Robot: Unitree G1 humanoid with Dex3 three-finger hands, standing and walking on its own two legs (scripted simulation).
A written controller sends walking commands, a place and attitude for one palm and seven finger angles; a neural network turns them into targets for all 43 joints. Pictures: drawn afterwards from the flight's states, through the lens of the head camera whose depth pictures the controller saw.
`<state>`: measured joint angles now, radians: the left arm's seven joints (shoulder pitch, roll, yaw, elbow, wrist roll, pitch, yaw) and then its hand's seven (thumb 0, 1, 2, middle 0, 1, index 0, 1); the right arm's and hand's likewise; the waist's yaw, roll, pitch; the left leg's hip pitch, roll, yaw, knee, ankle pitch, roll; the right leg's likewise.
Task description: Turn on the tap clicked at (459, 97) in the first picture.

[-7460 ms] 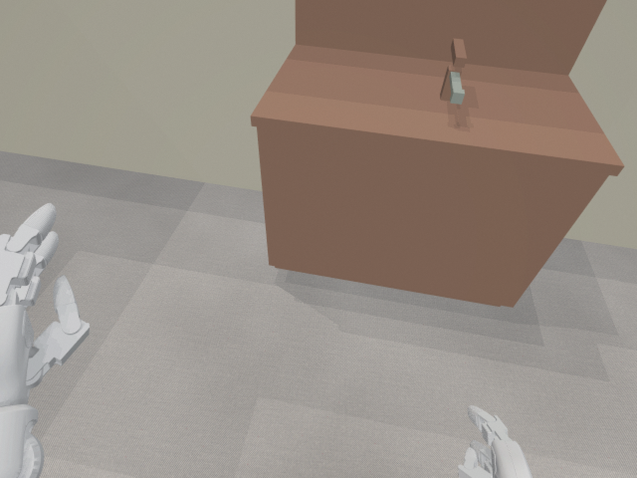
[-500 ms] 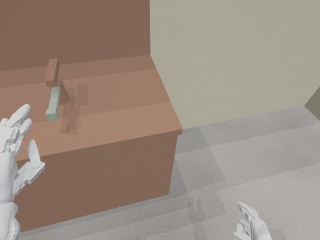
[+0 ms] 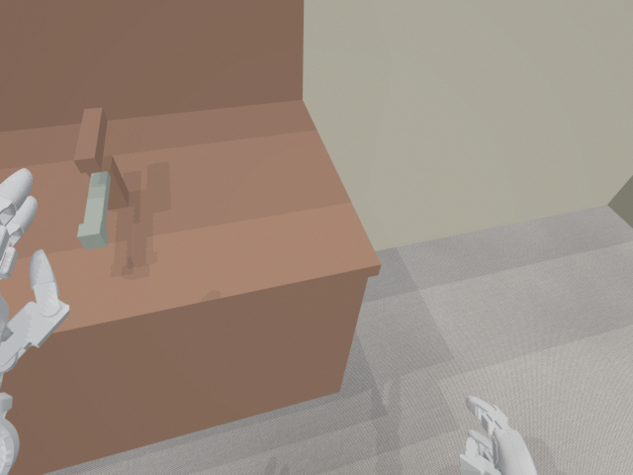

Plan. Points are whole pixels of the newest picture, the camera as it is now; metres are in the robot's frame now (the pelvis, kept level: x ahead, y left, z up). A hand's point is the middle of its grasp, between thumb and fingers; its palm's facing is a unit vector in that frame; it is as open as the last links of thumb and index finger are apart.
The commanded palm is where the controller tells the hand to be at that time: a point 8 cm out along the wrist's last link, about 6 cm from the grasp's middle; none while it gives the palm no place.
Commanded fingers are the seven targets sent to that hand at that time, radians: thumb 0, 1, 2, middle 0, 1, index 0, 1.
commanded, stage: shuffle to correct the standing spot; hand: left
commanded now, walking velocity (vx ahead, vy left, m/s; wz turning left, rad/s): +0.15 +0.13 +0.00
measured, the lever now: (93, 235) +0.39 +0.35 +0.06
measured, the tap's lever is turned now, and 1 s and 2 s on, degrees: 0 0 0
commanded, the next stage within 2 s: come to a stop and stand still in 0.08 s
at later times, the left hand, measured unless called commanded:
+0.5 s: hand (70, 248) +0.27 +0.26 +0.19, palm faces +0.41 -0.84 -0.35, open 7.4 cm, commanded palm +0.22 +0.29 +0.20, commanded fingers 0.00 0.90 0.90 -0.20 -0.30 -0.20 -0.30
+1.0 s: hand (53, 197) +0.34 +0.31 +0.19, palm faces +0.36 -0.86 -0.36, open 7.4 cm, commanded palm +0.28 +0.35 +0.20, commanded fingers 0.00 0.90 0.90 -0.20 -0.30 -0.20 -0.30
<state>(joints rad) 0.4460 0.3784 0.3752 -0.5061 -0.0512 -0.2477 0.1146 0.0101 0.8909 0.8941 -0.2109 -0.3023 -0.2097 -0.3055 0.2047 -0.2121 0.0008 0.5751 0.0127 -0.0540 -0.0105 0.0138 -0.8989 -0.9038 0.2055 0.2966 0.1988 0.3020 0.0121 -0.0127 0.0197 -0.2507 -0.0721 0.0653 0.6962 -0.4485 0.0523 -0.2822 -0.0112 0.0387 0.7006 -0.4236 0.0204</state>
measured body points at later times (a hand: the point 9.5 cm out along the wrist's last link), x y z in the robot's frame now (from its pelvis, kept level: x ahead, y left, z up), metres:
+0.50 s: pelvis +0.05 +0.02 +0.01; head +0.07 +0.03 +0.46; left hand +0.24 +0.30 +0.21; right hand +0.22 -0.22 -0.07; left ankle +0.09 +0.17 -0.69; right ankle +0.12 -0.05 -0.72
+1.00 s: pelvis +0.11 +0.08 +0.02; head +0.13 +0.09 +0.47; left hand +0.31 +0.35 +0.21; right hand +0.27 -0.14 -0.06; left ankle +0.10 +0.18 -0.72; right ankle +0.12 -0.05 -0.72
